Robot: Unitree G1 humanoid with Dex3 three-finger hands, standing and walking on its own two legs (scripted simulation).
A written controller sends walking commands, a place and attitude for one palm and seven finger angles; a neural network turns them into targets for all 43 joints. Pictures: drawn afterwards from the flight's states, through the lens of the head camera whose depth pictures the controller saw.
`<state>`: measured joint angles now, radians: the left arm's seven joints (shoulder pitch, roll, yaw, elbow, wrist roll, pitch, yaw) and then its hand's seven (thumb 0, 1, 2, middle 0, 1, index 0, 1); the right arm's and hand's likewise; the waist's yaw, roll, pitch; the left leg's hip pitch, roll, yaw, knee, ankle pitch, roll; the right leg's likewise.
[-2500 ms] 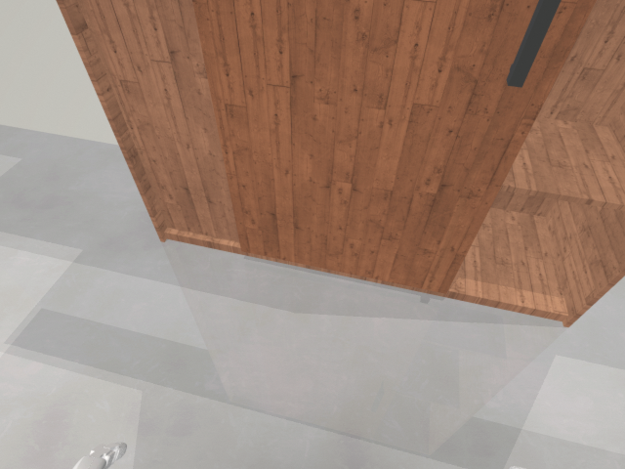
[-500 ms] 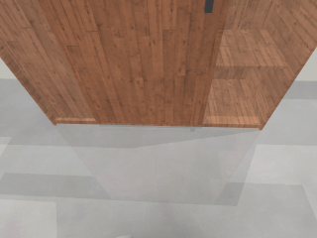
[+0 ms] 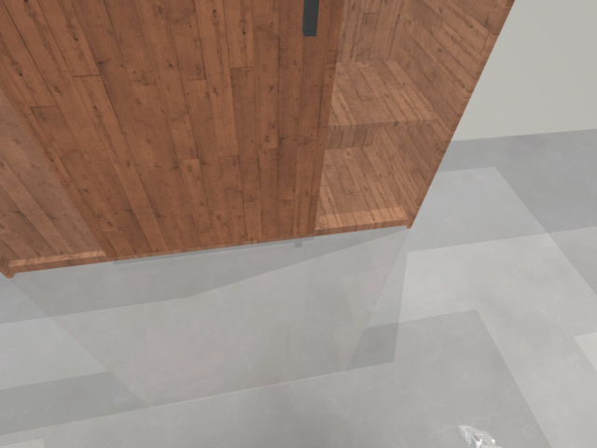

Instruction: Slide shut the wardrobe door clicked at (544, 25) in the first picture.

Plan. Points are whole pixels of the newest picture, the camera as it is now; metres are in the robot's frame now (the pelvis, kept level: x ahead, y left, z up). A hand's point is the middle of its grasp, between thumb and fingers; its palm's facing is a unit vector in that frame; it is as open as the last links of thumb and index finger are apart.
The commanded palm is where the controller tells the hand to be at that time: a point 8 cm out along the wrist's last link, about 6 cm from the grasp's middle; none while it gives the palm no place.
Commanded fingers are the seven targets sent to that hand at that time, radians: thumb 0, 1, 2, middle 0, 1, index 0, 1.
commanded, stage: walk to a spot facing it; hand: left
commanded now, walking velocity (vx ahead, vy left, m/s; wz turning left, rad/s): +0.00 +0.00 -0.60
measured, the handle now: out of the picture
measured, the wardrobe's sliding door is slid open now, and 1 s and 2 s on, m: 0.43 0.43 0.43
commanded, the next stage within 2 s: none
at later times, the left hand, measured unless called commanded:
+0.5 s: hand out of the picture +0.13 +0.15 -0.16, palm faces -0.33 -0.91 -0.25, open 7.4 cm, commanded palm none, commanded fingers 0.00 0.90 0.90 -0.20 -0.30 -0.20 -0.30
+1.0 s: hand (198, 428) +0.17 +0.18 -0.19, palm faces -0.46 -0.87 -0.16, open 7.4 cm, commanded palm none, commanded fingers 0.00 0.90 0.90 -0.20 -0.30 -0.20 -0.30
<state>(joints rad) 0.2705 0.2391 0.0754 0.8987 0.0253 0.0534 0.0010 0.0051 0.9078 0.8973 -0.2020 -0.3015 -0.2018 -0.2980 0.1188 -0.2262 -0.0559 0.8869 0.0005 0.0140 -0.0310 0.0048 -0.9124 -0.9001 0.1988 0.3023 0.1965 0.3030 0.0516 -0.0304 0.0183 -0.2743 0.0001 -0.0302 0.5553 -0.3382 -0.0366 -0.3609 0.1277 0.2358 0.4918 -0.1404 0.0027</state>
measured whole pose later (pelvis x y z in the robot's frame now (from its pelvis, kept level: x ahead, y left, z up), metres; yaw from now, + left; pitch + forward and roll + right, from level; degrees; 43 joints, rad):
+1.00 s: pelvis +0.11 -0.01 -0.01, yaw -36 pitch +0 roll -1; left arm 0.43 0.21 0.08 1.03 0.02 0.01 -0.01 0.01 0.91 0.90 -0.20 -0.30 -0.20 -0.30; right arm 0.14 -0.19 -0.04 0.85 -0.03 -0.06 0.01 0.00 -0.91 -0.90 0.20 0.30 0.20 0.30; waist 0.07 -0.05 0.03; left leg -0.39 0.06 0.10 0.65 -0.27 0.01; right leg -0.19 0.03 0.16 0.80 -0.50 0.00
